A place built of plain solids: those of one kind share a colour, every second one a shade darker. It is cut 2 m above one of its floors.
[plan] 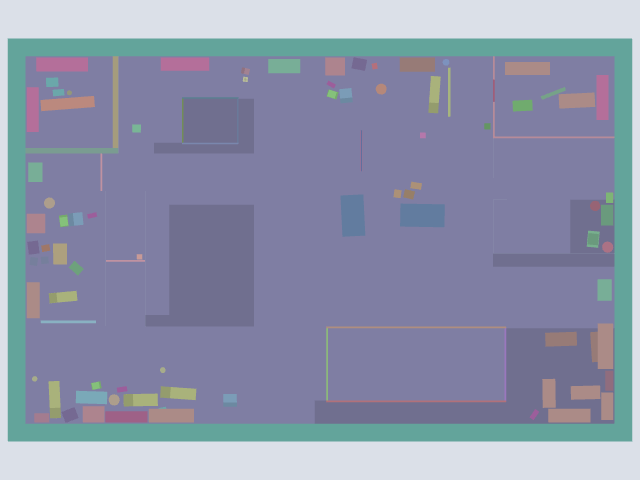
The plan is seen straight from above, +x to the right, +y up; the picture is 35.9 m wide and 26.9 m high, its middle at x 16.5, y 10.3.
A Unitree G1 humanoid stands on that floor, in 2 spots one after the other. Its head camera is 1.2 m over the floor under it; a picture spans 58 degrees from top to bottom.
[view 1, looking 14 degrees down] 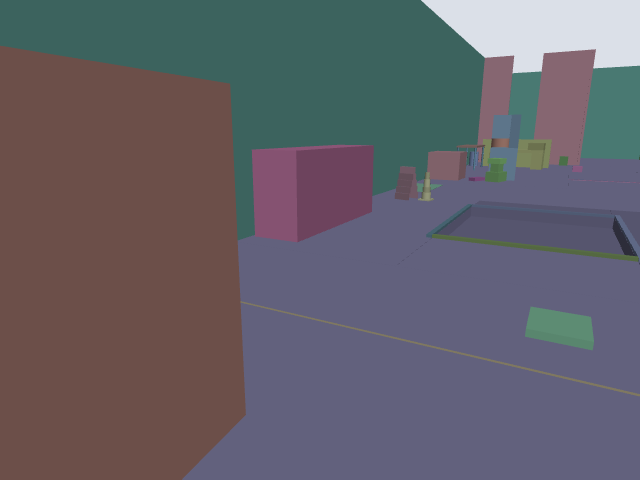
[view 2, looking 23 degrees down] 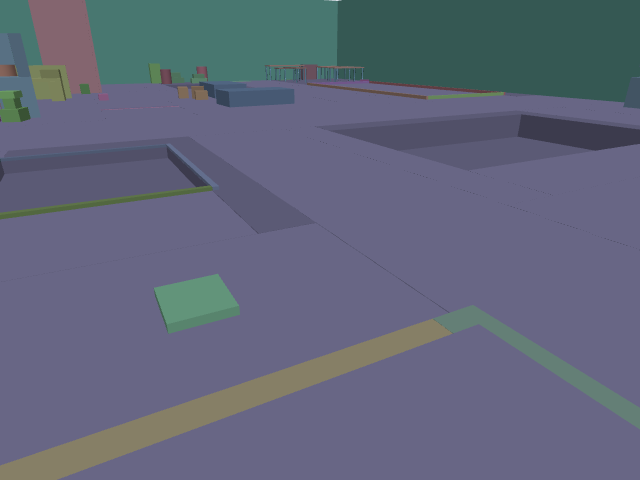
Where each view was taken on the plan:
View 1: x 2.60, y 16.67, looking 29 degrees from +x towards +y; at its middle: floor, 6.20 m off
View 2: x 3.68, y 16.98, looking -28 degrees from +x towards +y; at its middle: floor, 3.84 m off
